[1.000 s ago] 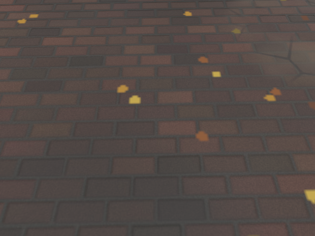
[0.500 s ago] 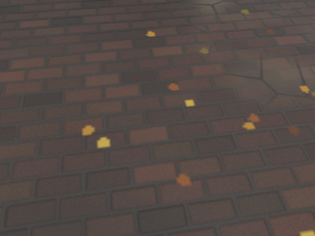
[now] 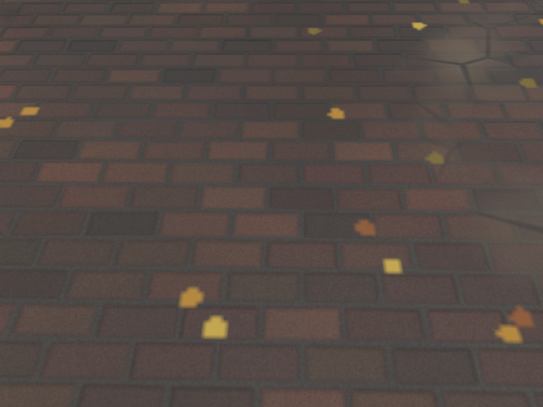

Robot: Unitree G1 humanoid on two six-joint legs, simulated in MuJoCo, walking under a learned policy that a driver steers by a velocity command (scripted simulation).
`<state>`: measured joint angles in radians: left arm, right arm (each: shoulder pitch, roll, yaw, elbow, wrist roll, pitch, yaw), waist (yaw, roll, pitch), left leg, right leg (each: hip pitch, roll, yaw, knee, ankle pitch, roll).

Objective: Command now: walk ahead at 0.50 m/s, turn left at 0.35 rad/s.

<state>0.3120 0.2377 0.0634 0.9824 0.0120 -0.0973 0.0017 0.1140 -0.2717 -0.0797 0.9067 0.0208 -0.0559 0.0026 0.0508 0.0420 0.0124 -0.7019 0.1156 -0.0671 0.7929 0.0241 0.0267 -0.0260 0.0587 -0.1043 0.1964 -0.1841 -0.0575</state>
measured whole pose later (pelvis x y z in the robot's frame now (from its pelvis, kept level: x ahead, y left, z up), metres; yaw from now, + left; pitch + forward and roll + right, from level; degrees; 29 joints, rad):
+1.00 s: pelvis +0.28 +0.05 -0.01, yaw +6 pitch +2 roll +0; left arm 0.13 0.31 0.09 0.78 -0.02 0.02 0.02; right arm 0.19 -0.27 -0.08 0.78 -0.02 0.01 -0.04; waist -0.01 -0.02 0.03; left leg -0.26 -0.03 0.06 0.53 -0.31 0.05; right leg -0.51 0.03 0.09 0.98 -0.49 0.04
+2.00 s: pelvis +0.42 +0.09 -0.01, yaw +19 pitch +3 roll -1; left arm 0.11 0.31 0.09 0.77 0.01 -0.03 0.04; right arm 0.19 -0.28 -0.07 0.71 0.00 -0.01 0.00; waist -0.01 -0.03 0.06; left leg -0.36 -0.06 -0.02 0.47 -0.15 0.08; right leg -0.57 -0.04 0.03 1.15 -0.40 0.05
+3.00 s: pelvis +0.48 +0.12 +0.00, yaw +55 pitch +2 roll -2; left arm 0.11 0.34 0.10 0.70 0.01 0.02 0.03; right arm 0.19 -0.30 -0.07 0.60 0.00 0.03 -0.02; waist -0.01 -0.04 0.06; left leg -0.29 -0.04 -0.09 0.46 -0.21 0.05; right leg -0.55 0.00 0.03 1.08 -0.37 0.08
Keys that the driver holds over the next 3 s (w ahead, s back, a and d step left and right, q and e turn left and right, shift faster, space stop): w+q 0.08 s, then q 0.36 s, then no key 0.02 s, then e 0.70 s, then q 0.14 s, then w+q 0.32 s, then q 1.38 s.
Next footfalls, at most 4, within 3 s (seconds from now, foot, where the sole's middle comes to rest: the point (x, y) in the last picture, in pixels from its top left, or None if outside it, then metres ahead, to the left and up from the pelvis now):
0.20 left None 0.29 0.15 -0.78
0.66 right None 0.39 -0.07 -0.78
1.24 right None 0.35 -0.11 -0.78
1.80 left None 0.49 0.19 -0.78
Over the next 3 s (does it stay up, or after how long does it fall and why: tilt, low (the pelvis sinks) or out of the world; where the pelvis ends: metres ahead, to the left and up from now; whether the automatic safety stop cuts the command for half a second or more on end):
stays up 0.48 0.12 0.00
